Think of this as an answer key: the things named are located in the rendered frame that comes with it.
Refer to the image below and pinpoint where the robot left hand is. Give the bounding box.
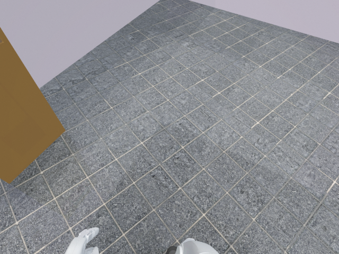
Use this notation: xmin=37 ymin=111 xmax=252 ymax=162
xmin=65 ymin=227 xmax=99 ymax=254

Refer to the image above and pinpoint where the right robot thigh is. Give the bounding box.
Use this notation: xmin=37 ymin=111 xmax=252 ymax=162
xmin=176 ymin=241 xmax=219 ymax=254

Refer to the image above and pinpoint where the cabinet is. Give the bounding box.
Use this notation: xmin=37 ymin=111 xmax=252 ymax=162
xmin=0 ymin=27 xmax=65 ymax=184

